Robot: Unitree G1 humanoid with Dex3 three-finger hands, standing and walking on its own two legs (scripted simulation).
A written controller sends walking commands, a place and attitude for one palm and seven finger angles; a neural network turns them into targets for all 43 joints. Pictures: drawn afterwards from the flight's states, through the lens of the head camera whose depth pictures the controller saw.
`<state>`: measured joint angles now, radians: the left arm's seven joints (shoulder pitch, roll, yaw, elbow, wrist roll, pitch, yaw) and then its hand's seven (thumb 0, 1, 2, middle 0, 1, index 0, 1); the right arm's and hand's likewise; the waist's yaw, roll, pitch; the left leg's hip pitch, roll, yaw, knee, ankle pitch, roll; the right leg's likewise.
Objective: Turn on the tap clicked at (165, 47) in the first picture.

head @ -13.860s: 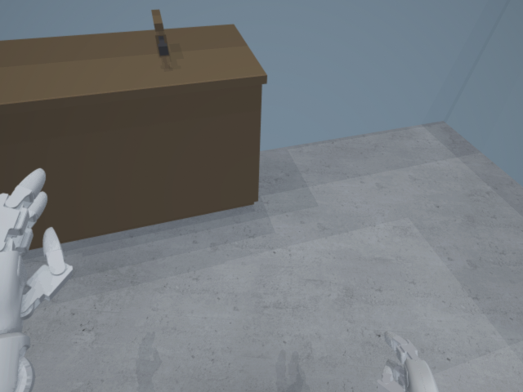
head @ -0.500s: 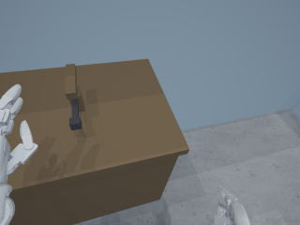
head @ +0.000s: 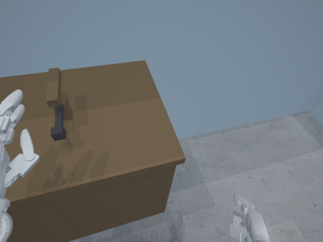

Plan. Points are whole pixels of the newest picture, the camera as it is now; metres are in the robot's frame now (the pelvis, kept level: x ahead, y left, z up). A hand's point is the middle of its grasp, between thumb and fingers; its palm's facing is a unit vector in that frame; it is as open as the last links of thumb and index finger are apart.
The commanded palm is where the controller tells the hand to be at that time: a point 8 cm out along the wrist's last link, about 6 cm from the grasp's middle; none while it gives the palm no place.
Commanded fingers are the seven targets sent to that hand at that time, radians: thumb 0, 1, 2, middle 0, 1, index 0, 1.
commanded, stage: shuffle to correct the standing spot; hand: left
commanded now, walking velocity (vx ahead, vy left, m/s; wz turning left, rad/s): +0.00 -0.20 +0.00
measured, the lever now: (58, 133) +0.35 +0.30 +0.04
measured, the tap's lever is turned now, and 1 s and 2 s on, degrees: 0 0 0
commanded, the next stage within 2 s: come to a stop and stand still in 0.10 s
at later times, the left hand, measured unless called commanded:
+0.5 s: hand (46, 153) +0.23 +0.23 +0.16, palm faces +0.37 -0.84 -0.40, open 7.4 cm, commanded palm +0.17 +0.27 +0.17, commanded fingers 0.00 0.90 0.90 -0.20 -0.30 -0.20 -0.30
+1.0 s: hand (17, 153) +0.23 +0.28 +0.16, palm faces +0.39 -0.85 -0.36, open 7.4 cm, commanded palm +0.17 +0.31 +0.17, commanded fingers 0.00 0.90 0.90 -0.20 -0.30 -0.20 -0.30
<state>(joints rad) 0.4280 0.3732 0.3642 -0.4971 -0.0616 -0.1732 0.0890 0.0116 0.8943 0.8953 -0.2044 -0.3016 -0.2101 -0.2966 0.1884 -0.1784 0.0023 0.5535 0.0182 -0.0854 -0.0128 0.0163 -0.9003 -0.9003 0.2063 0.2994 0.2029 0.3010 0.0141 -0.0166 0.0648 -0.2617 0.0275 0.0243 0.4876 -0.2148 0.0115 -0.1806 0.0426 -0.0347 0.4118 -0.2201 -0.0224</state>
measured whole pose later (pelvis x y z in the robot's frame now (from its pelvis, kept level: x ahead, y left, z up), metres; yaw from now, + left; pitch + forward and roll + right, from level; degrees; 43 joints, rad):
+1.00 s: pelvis +0.01 +0.03 +0.00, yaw +1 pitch -1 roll -1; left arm 0.45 0.37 0.35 -0.50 -0.05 -0.17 0.12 0.01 0.89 0.90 -0.20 -0.30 -0.21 -0.30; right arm 0.19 -0.18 0.02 0.56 0.02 -0.07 -0.03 0.02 -0.90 -0.90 0.21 0.30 0.20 0.30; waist 0.01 -0.02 0.06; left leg -0.22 -0.03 0.03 0.44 -0.21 0.06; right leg -0.13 -0.01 -0.04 0.37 -0.23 0.02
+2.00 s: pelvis -0.02 +0.04 +0.00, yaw -2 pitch -1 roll -1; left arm 0.44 0.38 0.35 -0.42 -0.02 -0.28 0.05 0.01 0.89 0.90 -0.21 -0.30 -0.21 -0.30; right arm 0.21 -0.17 0.03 0.56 0.01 -0.14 -0.01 0.02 -0.90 -0.90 0.21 0.30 0.20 0.30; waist 0.01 -0.01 0.06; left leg -0.29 -0.02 0.08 0.50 -0.20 0.07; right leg -0.23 -0.01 0.02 0.45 -0.21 0.03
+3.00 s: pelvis +0.01 +0.05 +0.00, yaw +0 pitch -1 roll -2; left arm 0.43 0.37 0.37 -0.48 -0.03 -0.23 0.10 0.01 0.89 0.90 -0.20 -0.30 -0.21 -0.30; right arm 0.20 -0.19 0.01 0.58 0.02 -0.11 -0.03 0.02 -0.90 -0.90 0.21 0.30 0.20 0.30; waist 0.02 -0.03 0.08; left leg -0.25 -0.04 0.05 0.47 -0.22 0.09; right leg -0.16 -0.03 -0.01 0.39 -0.22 0.05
